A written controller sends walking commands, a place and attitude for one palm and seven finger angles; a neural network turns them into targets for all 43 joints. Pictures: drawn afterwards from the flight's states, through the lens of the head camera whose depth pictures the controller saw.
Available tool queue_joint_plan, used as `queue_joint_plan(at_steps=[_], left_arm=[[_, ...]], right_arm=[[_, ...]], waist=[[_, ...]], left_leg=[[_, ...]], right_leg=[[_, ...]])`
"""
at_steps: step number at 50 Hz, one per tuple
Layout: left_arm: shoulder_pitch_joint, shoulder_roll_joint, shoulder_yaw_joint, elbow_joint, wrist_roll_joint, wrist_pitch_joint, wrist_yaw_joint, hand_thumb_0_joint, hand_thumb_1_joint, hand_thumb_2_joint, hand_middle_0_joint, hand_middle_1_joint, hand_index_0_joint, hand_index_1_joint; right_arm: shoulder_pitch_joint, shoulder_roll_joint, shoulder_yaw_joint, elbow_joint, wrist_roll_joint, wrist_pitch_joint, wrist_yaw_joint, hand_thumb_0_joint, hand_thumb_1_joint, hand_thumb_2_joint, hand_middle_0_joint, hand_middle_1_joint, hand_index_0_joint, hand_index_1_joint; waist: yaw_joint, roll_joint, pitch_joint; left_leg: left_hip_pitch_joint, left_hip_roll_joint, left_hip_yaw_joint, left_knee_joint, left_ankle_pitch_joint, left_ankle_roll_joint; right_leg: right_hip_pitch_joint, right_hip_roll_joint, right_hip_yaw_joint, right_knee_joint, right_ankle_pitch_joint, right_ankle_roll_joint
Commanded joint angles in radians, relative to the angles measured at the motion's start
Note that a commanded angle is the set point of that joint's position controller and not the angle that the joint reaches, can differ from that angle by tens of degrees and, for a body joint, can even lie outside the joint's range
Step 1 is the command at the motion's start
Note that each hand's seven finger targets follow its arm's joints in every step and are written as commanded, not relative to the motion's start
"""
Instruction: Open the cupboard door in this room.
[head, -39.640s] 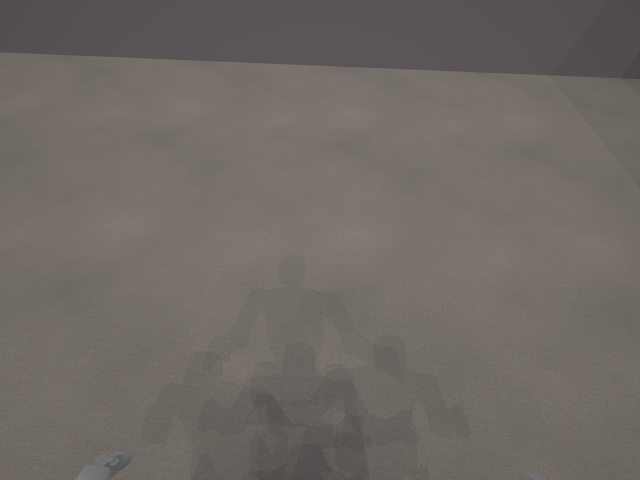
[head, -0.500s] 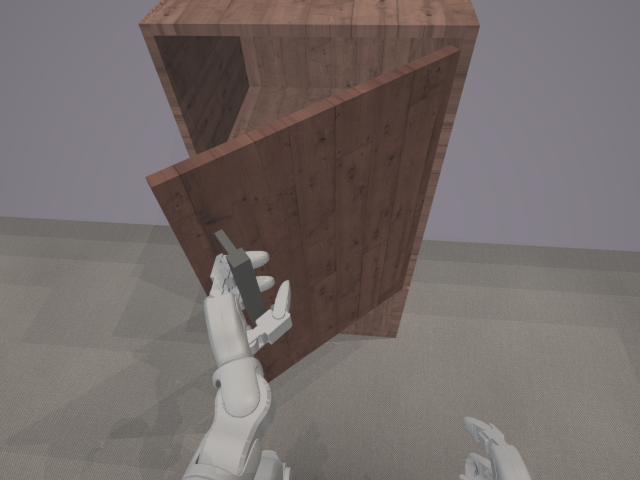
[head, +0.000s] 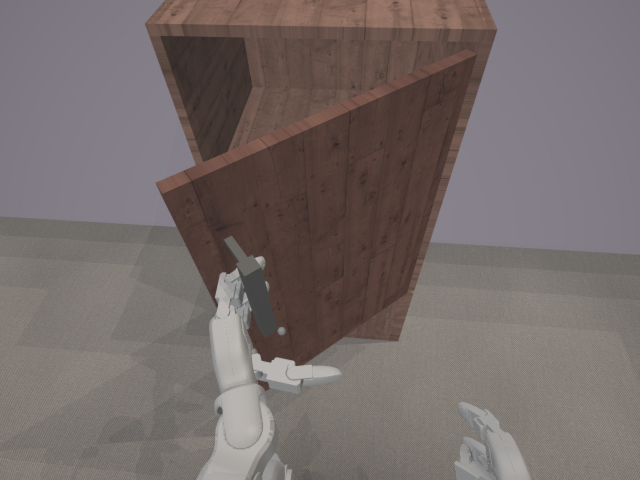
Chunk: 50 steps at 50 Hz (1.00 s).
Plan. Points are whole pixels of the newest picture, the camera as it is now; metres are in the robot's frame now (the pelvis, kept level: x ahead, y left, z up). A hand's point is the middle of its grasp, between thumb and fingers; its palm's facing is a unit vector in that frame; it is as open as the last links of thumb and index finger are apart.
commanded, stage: open thumb and fingers to let go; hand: left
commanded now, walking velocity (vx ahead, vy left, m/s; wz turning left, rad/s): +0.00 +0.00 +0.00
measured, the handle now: (251, 289) +0.34 +0.10 +0.06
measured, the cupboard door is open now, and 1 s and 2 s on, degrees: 41 44 44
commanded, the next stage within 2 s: slide the hand sideways off the handle in 0.06 s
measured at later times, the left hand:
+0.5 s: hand (286, 369) +0.24 +0.05 +0.05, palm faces -0.17 -0.98 +0.06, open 16.3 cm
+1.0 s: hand (242, 389) +0.22 +0.10 +0.05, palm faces -0.12 -0.99 +0.00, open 16.0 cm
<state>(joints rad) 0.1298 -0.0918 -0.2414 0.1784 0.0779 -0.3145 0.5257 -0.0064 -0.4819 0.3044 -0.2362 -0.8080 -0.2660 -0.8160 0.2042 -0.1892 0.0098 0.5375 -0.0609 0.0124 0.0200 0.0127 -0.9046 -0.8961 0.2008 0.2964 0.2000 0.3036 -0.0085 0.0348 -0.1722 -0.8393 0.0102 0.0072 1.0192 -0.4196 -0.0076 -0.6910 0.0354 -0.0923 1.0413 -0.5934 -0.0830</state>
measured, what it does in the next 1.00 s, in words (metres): stands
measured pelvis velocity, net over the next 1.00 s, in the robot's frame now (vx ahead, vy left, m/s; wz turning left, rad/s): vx -0.02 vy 0.02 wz -0.03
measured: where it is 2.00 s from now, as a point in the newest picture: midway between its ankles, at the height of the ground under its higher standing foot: outside the picture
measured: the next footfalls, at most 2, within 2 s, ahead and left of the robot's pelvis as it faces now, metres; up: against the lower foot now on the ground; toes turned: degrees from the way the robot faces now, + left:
none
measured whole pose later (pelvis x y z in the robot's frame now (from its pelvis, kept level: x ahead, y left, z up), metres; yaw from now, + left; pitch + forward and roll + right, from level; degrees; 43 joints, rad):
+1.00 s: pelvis -0.02 +0.02 -0.01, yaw -2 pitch +12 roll -1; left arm 0.33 0.11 -0.18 -0.03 -0.08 -0.39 0.02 -0.01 -0.50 0.30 -0.22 -0.33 -0.22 -0.33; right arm 0.23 -0.21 0.03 0.43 0.00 0.02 0.01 0.01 -0.90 -0.90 0.20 0.30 0.20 0.30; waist -0.01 0.04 -0.14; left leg -0.87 0.02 0.03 1.08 -0.43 0.02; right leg -0.72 0.04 -0.07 1.09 -0.58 -0.06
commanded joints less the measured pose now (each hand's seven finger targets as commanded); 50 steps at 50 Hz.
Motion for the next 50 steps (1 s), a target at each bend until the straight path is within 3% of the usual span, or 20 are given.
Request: queue_joint_plan(at_steps=[1,8,9,10,11,13,15,17,19,20,22,23,25,27,28,31,36,40,41,50], left_arm=[[-0.186,-0.092,-0.021,-0.239,0.028,-0.062,0.018,0.000,-0.500,0.300,-0.158,-0.350,-0.158,-0.350],[-0.250,-0.114,-0.025,-0.207,0.033,-0.032,0.047,0.000,-0.500,0.300,-0.150,-0.300,-0.150,-0.300],[-0.228,0.008,-0.214,-0.218,0.112,-0.076,-0.157,0.000,-0.500,0.300,-0.150,-0.300,-0.150,-0.300],[-0.253,0.071,-0.136,-0.278,0.070,-0.121,-0.269,0.000,-0.500,0.300,-0.150,-0.300,-0.150,-0.300],[-0.266,0.112,-0.119,-0.289,0.055,-0.146,-0.338,0.000,-0.500,0.300,-0.150,-0.300,-0.150,-0.300],[-0.280,0.112,-0.135,-0.331,0.002,-0.172,-0.455,0.000,-0.500,0.300,-0.150,-0.300,-0.150,-0.300],[-0.246,0.086,-0.129,-0.320,-0.087,-0.169,-0.531,0.000,-0.500,0.300,-0.150,-0.300,-0.150,-0.300],[-0.236,0.067,-0.084,-0.308,-0.176,-0.144,-0.533,0.000,-0.500,0.300,-0.150,-0.300,-0.150,-0.300],[-0.196,0.082,-0.021,-0.290,-0.210,-0.126,-0.497,0.000,-0.500,0.300,-0.150,-0.300,-0.150,-0.300],[-0.195,0.098,0.003,-0.287,-0.207,-0.123,-0.469,0.000,-0.500,0.300,-0.150,-0.300,-0.150,-0.300],[-0.164,0.098,0.013,-0.262,-0.177,-0.120,-0.421,0.000,-0.500,0.300,-0.150,-0.300,-0.150,-0.300],[-0.139,0.126,0.036,-0.240,-0.153,-0.121,-0.400,0.000,-0.500,0.300,-0.150,-0.300,-0.150,-0.300],[-0.103,0.145,0.045,-0.244,-0.106,-0.130,-0.377,0.000,-0.500,0.300,-0.150,-0.300,-0.150,-0.300],[-0.076,0.164,0.057,-0.263,-0.085,-0.138,-0.369,0.000,-0.500,0.300,-0.150,-0.300,-0.150,-0.300],[-0.083,0.181,0.067,-0.289,-0.079,-0.140,-0.369,0.000,-0.500,0.300,-0.150,-0.300,-0.150,-0.300],[-0.031,0.187,0.082,-0.326,-0.098,-0.135,-0.382,0.000,-0.500,0.300,-0.150,-0.300,-0.150,-0.300],[-0.007,0.174,0.080,-0.349,-0.146,-0.115,-0.413,0.000,-0.500,0.300,-0.150,-0.300,-0.150,-0.300],[0.069,0.202,0.119,-0.357,-0.166,-0.119,-0.435,0.000,-0.500,0.300,-0.150,-0.300,-0.150,-0.300],[0.071,0.197,0.114,-0.362,-0.167,-0.122,-0.442,0.000,-0.500,0.300,-0.150,-0.300,-0.150,-0.300],[0.231,0.258,0.177,-0.446,-0.191,-0.138,-0.504,0.000,-0.500,0.300,-0.150,-0.300,-0.150,-0.300]], right_arm=[[-0.053,-0.090,-0.032,-0.144,0.003,-0.047,-0.002,0.000,-0.900,-0.900,0.200,0.300,0.200,0.300],[-0.068,-0.085,-0.027,-0.142,0.000,-0.056,0.000,0.000,-0.900,-0.900,0.200,0.300,0.200,0.300],[-0.007,-0.132,-0.029,-0.127,0.016,-0.044,0.014,0.000,-0.900,-0.900,0.200,0.300,0.200,0.300],[-0.010,-0.116,-0.039,-0.149,0.020,-0.041,0.010,0.000,-0.900,-0.900,0.200,0.300,0.200,0.300],[-0.012,-0.119,-0.040,-0.152,0.022,-0.037,0.003,0.000,-0.900,-0.900,0.200,0.300,0.200,0.300],[-0.007,-0.120,-0.039,-0.167,0.034,-0.045,-0.001,0.000,-0.900,-0.900,0.200,0.300,0.200,0.300],[-0.019,-0.116,-0.032,-0.186,0.053,-0.054,-0.006,0.000,-0.900,-0.900,0.200,0.300,0.200,0.300],[-0.036,-0.120,-0.026,-0.200,0.065,-0.061,-0.014,0.000,-0.900,-0.900,0.200,0.300,0.200,0.300],[-0.051,-0.126,-0.027,-0.204,0.067,-0.065,-0.018,0.000,-0.900,-0.900,0.200,0.300,0.200,0.300],[-0.047,-0.130,-0.027,-0.205,0.064,-0.064,-0.018,0.000,-0.900,-0.900,0.200,0.300,0.200,0.300],[-0.045,-0.130,-0.026,-0.209,0.059,-0.060,-0.008,0.000,-0.900,-0.900,0.200,0.300,0.200,0.300],[-0.042,-0.134,-0.028,-0.208,0.054,-0.056,-0.004,0.000,-0.900,-0.900,0.200,0.300,0.200,0.300],[-0.038,-0.130,-0.033,-0.220,0.047,-0.047,0.007,0.000,-0.900,-0.900,0.200,0.300,0.200,0.300],[-0.041,-0.129,-0.033,-0.233,0.047,-0.035,0.013,0.000,-0.900,-0.900,0.200,0.300,0.200,0.300],[-0.036,-0.130,-0.035,-0.239,0.046,-0.030,0.013,0.000,-0.900,-0.900,0.200,0.300,0.200,0.300],[-0.038,-0.125,-0.032,-0.253,0.050,-0.021,0.012,0.000,-0.900,-0.900,0.200,0.300,0.200,0.300],[-0.042,-0.130,-0.027,-0.261,0.059,-0.019,-0.003,0.000,-0.900,-0.900,0.200,0.300,0.200,0.300],[-0.033,-0.133,-0.028,-0.261,0.059,-0.028,-0.012,0.000,-0.900,-0.900,0.200,0.300,0.200,0.300],[-0.033,-0.132,-0.028,-0.261,0.059,-0.028,-0.013,0.000,-0.900,-0.900,0.200,0.300,0.200,0.300],[-0.021,-0.127,-0.034,-0.273,0.061,-0.039,-0.016,0.000,-0.900,-0.900,0.200,0.300,0.200,0.300]], waist=[[-0.024,-0.085,-0.234],[-0.020,-0.083,-0.225],[-0.116,-0.136,-0.169],[-0.074,-0.106,-0.231],[-0.067,-0.088,-0.270],[-0.077,-0.040,-0.293],[-0.077,-0.031,-0.244],[-0.064,-0.067,-0.195],[-0.039,-0.101,-0.183],[-0.037,-0.126,-0.168],[-0.028,-0.127,-0.133],[-0.015,-0.122,-0.124],[-0.008,-0.110,-0.148],[0.000,-0.083,-0.147],[0.007,-0.075,-0.178],[0.012,-0.033,-0.177],[-0.007,-0.059,-0.126],[0.001,-0.089,-0.140],[-0.007,-0.097,-0.138],[0.010,-0.041,-0.174]], left_leg=[[0.262,-0.011,-0.043,-0.057,0.234,0.029],[0.251,-0.010,-0.051,-0.061,0.197,0.029],[0.241,-0.017,-0.055,-0.045,0.208,0.048],[0.229,-0.019,-0.050,-0.033,0.219,0.050],[0.236,-0.022,-0.049,-0.030,0.227,0.051],[0.270,-0.022,-0.052,-0.027,0.232,0.053],[0.281,-0.018,-0.054,-0.038,0.173,0.050],[0.263,-0.015,-0.055,-0.062,0.094,0.044],[0.259,-0.011,-0.054,-0.077,0.074,0.040],[0.247,-0.011,-0.053,-0.079,0.071,0.041],[0.226,-0.012,-0.051,-0.086,0.053,0.040],[0.210,-0.011,-0.053,-0.086,0.054,0.040],[0.203,-0.012,-0.045,-0.073,0.069,0.041],[0.200,-0.012,-0.037,-0.074,0.064,0.040],[0.200,-0.015,-0.038,-0.074,0.073,0.041],[0.221,-0.014,-0.028,-0.081,0.082,0.038],[0.221,-0.009,-0.037,-0.092,0.050,0.037],[0.207,-0.008,-0.039,-0.081,0.081,0.036],[0.209,-0.007,-0.039,-0.077,0.091,0.038],[0.209,-0.010,-0.031,-0.050,0.164,0.036]], right_leg=[[0.018,-0.037,0.081,-0.180,0.511,0.074],[-0.013,-0.025,0.068,-0.181,0.396,0.062],[-0.047,-0.040,0.113,-0.177,0.491,0.082],[0.001,-0.049,0.124,-0.162,0.543,0.079],[0.035,-0.053,0.136,-0.152,0.583,0.076],[0.026,-0.051,0.133,-0.147,0.562,0.070],[-0.008,-0.042,0.121,-0.178,0.448,0.066],[-0.019,-0.033,0.116,-0.223,0.301,0.066],[-0.021,-0.029,0.108,-0.234,0.238,0.065],[-0.024,-0.028,0.106,-0.233,0.229,0.066],[-0.050,-0.024,0.093,-0.219,0.193,0.063],[-0.054,-0.022,0.089,-0.204,0.184,0.058],[-0.059,-0.025,0.095,-0.183,0.208,0.058],[-0.061,-0.023,0.098,-0.179,0.204,0.054],[-0.039,-0.023,0.099,-0.171,0.211,0.051],[-0.031,-0.018,0.100,-0.179,0.236,0.050],[-0.047,-0.009,0.093,-0.198,0.202,0.056],[-0.025,-0.008,0.093,-0.185,0.252,0.060],[-0.029,-0.008,0.091,-0.182,0.270,0.062],[0.001,-0.010,0.100,-0.151,0.395,0.066]])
